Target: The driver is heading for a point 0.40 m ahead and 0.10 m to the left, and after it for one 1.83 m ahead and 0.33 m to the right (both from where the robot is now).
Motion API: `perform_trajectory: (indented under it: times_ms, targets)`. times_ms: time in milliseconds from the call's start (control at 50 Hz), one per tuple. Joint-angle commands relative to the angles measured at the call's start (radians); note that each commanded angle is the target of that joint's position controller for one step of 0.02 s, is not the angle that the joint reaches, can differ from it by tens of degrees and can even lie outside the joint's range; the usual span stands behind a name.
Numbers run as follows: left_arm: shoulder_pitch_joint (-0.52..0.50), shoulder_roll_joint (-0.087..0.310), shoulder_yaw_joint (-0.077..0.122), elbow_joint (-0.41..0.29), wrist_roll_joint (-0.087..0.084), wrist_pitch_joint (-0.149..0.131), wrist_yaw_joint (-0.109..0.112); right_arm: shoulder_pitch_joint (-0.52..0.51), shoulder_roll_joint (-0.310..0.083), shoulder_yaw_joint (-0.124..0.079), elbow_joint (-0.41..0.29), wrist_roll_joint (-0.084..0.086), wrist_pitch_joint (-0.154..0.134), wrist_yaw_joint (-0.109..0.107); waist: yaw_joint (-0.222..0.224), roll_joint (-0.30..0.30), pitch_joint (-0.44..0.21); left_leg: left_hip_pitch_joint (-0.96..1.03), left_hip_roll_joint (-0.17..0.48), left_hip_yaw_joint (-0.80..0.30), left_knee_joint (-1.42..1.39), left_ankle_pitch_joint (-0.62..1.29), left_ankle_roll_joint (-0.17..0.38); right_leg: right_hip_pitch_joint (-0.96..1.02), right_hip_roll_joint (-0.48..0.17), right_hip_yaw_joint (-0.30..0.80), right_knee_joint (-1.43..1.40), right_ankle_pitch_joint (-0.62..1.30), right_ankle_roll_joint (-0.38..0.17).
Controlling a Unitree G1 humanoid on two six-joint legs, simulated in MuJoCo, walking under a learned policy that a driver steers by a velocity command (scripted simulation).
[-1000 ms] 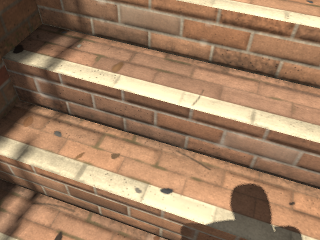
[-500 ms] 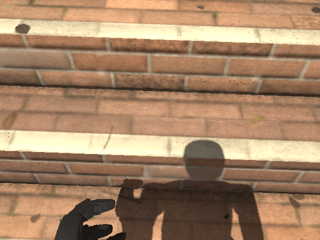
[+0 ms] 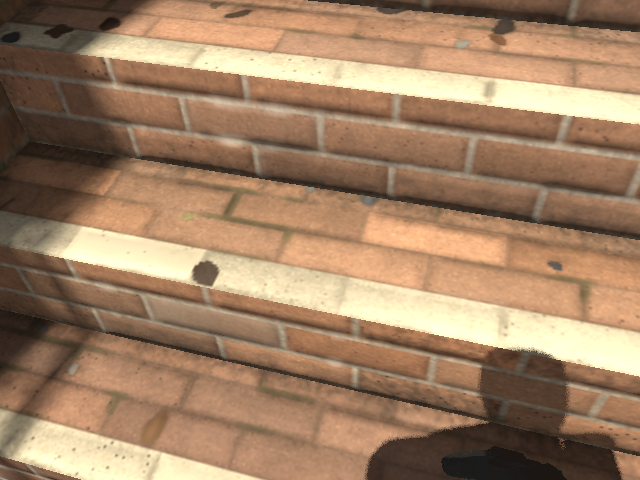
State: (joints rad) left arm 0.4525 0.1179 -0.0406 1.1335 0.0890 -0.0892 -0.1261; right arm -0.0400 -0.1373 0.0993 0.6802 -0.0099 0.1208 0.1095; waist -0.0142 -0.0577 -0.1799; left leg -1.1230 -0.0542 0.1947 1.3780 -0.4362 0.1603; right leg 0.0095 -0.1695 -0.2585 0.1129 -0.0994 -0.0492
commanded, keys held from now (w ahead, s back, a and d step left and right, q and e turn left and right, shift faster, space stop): w+q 0.36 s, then e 0.64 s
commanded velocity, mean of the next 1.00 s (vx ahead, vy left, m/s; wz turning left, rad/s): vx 0.24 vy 0.00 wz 0.08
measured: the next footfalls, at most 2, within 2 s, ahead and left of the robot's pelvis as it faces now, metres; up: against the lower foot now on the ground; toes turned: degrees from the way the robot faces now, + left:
right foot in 0.48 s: +0.40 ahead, -0.07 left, +0.40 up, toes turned +15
left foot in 0.96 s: +0.45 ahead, +0.19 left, +0.40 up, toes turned +10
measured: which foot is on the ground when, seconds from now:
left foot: down 0.00-0.52, up 0.54-0.94, down 0.96-1.00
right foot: down 0.00-0.02, up 0.04-0.46, down 0.48-0.98, up 1.00-1.00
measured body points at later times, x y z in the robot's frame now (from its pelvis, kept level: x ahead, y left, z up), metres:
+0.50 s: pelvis +0.23 +0.02 +0.19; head +0.22 +0.01 +0.64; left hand +0.39 +0.24 +0.09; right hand +0.25 -0.20 +0.04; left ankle +0.14 +0.07 -0.56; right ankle +0.36 -0.08 -0.36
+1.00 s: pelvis +0.37 +0.07 +0.34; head +0.36 +0.07 +0.79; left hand +0.43 +0.32 +0.22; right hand +0.64 -0.10 +0.29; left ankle +0.41 +0.18 -0.37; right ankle +0.36 -0.08 -0.36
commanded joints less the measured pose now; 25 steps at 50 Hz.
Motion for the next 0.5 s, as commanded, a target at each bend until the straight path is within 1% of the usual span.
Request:
perform_trajectory:
  times_ms: [20, 40, 60, 80, 100, 120, 140, 160, 180, 200, 220, 240, 260, 280, 300, 320, 340, 360, 380, 400, 420, 440, 460, 480, 500]
  targets:
    - [0.04, 0.255, 0.064, -0.094, 0.093, 0.003, -0.021, 0.379, -0.215, -0.074, 0.098, 0.024, -0.01, -0.061, -0.169, 0.005, -0.341, 0.854, -0.029, -0.475, -0.443, 0.235, 0.164, -0.269, -0.079, 0.181, 0.694, 1.352, -0.184]
    - [-0.065, 0.219, 0.075, -0.118, 0.073, 0.039, -0.051, 0.604, -0.296, -0.1, 0.196, -0.024, -0.024, -0.062, -0.237, 0.187, -0.296, 1.053, 0.105, -0.904, -0.876, -0.136, 0.233, -0.688, 0.139, 0.259, 1.027, 0.268, -0.131]
    - [-0.051, 0.227, 0.098, -0.093, 0.007, 0.053, -0.063, 0.688, -0.349, -0.142, 0.232, -0.041, -0.063, -0.057, -0.234, 0.23, -0.162, 0.979, 0.185, -1.116, -1.044, -0.426, 0.135, -0.881, 0.218, 0.5, 1.536, 0.241, -0.114]
    - [-0.093, 0.163, 0.102, -0.085, -0.035, 0.04, -0.05, 0.6, -0.305, -0.133, 0.269, -0.053, -0.1, -0.053, -0.149, 0.209, 0.009, 0.779, 0.175, -1.106, -1.016, -0.495, 0.055, -1.015, 0.242, 0.604, 1.769, 0.322, -0.106]
    - [-0.151, 0.101, 0.079, -0.104, -0.036, 0.03, -0.029, 0.513, -0.235, -0.123, 0.316, -0.042, -0.125, -0.046, -0.069, 0.148, 0.045, 0.676, 0.149, -1.015, -0.974, -0.454, 0.03, -1.032, 0.234, 0.59, 1.857, 0.359, -0.115]
    - [-0.205, 0.08, 0.065, -0.133, -0.03, 0.025, -0.011, 0.42, -0.155, -0.098, 0.339, -0.022, -0.143, -0.038, 0.014, 0.071, 0.067, 0.607, 0.12, -0.905, -0.947, -0.383, 0.002, -1.076, 0.213, 0.566, 1.892, 0.364, -0.14]
    - [-0.214, 0.074, 0.058, -0.144, -0.022, 0.018, 0.011, 0.315, -0.086, -0.075, 0.336, -0.022, -0.15, -0.03, 0.077, 0.025, 0.064, 0.558, 0.086, -0.815, -0.945, -0.276, -0.02, -1.092, 0.202, 0.559, 1.932, 0.345, -0.167]
    - [-0.216, 0.087, 0.05, -0.143, -0.019, 0.021, 0.036, 0.281, -0.029, -0.056, 0.346, -0.05, -0.158, -0.02, 0.106, -0.001, 0.058, 0.531, 0.063, -0.684, -0.927, -0.09, -0.023, -1.115, 0.174, 0.526, 1.902, 0.346, -0.17]
    - [-0.218, 0.077, 0.044, -0.144, -0.014, 0.02, 0.048, 0.268, -0.035, -0.058, 0.348, -0.044, -0.17, -0.022, 0.123, 0.052, 0.07, 0.55, 0.054, -0.62, -0.933, 0.018, -0.027, -1.184, 0.154, 0.474, 1.941, 0.287, -0.162]
    - [-0.289, 0.105, 0.048, -0.174, -0.025, 0.022, 0.059, 0.278, -0.064, -0.069, 0.335, -0.046, -0.187, -0.027, 0.116, 0.038, 0.079, 0.525, 0.05, -0.531, -0.952, 0.075, -0.058, -1.176, 0.122, 0.407, 1.896, 0.197, -0.135]
    - [-0.329, 0.094, 0.038, -0.202, -0.036, 0.02, 0.063, 0.362, -0.066, -0.065, 0.356, -0.057, -0.191, -0.038, 0.09, 0.134, 0.047, 0.566, 0.036, -0.551, -0.959, 0.091, -0.03, -1.227, 0.147, 0.38, 2.052, 0.095, -0.121]
    - [-0.349, 0.077, 0.028, -0.219, -0.038, 0.02, 0.063, 0.475, -0.034, -0.051, 0.404, -0.067, -0.193, -0.047, 0.08, 0.19, 0.034, 0.623, 0.05, -0.6, -0.958, 0.046, -0.015, -1.315, 0.174, 0.385, 2.229, 0.033, -0.128]
    - [-0.354, 0.059, 0.014, -0.221, -0.026, 0.023, 0.062, 0.536, -0.038, -0.048, 0.431, -0.08, -0.199, -0.048, 0.071, 0.175, 0.061, 0.645, 0.056, -0.61, -0.954, -0.018, -0.008, -1.4, 0.177, 0.385, 2.305, 0.015, -0.131]
    - [-0.358, 0.053, 0.008, -0.23, -0.014, 0.029, 0.063, 0.538, -0.049, -0.049, 0.424, -0.084, -0.207, -0.041, 0.074, 0.145, 0.081, 0.617, 0.047, -0.605, -0.954, -0.037, 0.001, -1.416, 0.165, 0.37, 2.311, 0.046, -0.134]
    - [-0.424, 0.094, 0.016, -0.274, -0.018, 0.041, 0.071, 0.566, -0.096, -0.05, 0.429, -0.12, -0.207, -0.025, 0.077, 0.071, 0.054, 0.558, 0.013, -0.584, -0.95, -0.062, -0.013, -1.343, 0.156, 0.317, 2.162, 0.105, -0.09]
    - [-0.45, 0.12, 0.022, -0.296, -0.03, 0.045, 0.084, 0.601, -0.121, -0.055, 0.417, -0.108, -0.215, -0.022, 0.029, 0.117, 0.084, 0.565, 0.015, -0.588, -0.966, -0.024, 0.012, -1.342, 0.139, 0.306, 2.135, 0.054, -0.046]
    - [-0.465, 0.118, 0.021, -0.31, -0.027, 0.054, 0.097, 0.619, -0.114, -0.051, 0.417, -0.091, -0.225, -0.024, 0.02, 0.15, 0.089, 0.61, 0.035, -0.633, -0.974, -0.023, 0.038, -1.369, 0.134, 0.302, 2.113, 0.037, -0.017]
    - [-0.546, 0.119, 0.019, -0.349, -0.034, 0.07, 0.113, 0.671, -0.096, -0.04, 0.428, -0.08, -0.231, -0.021, -0.017, 0.163, 0.129, 0.69, 0.091, -0.728, -0.995, 0.017, 0.076, -1.476, 0.115, 0.307, 2.115, -0.033, 0.019]
    - [-0.598, 0.141, 0.021, -0.375, -0.035, 0.082, 0.119, 0.611, -0.169, -0.059, 0.386, -0.054, -0.248, -0.014, -0.027, 0.172, 0.142, 0.808, 0.137, -0.741, -1.043, 0.163, 0.094, -1.523, 0.116, 0.245, 1.951, -0.111, 0.039]
    - [-0.624, 0.126, 0.012, -0.386, -0.031, 0.093, 0.118, 0.558, -0.182, -0.067, 0.347, -0.034, -0.247, -0.008, -0.017, 0.168, 0.13, 0.777, 0.157, -0.739, -1.043, 0.351, 0.12, -1.414, 0.115, 0.221, 1.811, -0.108, 0.051]
    - [-0.609, 0.109, 0.01, -0.389, -0.043, 0.101, 0.111, 0.512, -0.185, -0.07, 0.317, -0.012, -0.244, 0.0, 0.017, 0.183, 0.153, 0.758, 0.192, -0.701, -1.04, 0.621, 0.14, -1.333, 0.102, 0.224, 1.676, -0.199, 0.062]
    - [-0.562, 0.09, 0.009, -0.407, -0.053, 0.109, 0.094, 0.44, -0.222, -0.088, 0.277, 0.023, -0.245, 0.004, 0.095, 0.208, 0.078, 0.588, 0.185, -0.54, -1.071, 1.253, 0.143, -0.917, 0.161, 0.055, 1.491, -0.255, 0.056]
    - [-0.613, 0.088, 0.009, -0.428, -0.06, 0.117, 0.075, 0.522, -0.262, -0.105, 0.295, 0.03, -0.265, 0.006, 0.061, 0.215, 0.038, 0.588, 0.212, -0.549, -1.093, 1.666, 0.162, -0.705, 0.215, 0.006, 1.377, -0.237, 0.079]
    - [-0.57, 0.11, 0.008, -0.434, -0.069, 0.124, 0.045, 0.542, -0.33, -0.135, 0.314, 0.051, -0.276, 0.014, 0.064, 0.274, 0.057, 0.76, 0.26, -0.54, -1.077, 1.98, 0.172, -0.727, 0.26, -0.043, 1.222, -0.265, 0.06]
    - [-0.477, 0.17, 0.027, -0.396, -0.057, 0.123, 0.049, 0.519, -0.33, -0.151, 0.309, 0.043, -0.276, 0.017, 0.065, 0.271, -0.001, 1.012, 0.256, -0.492, -0.949, 2.232, 0.154, -0.775, 0.294, -0.022, 1.056, -0.307, 0.012]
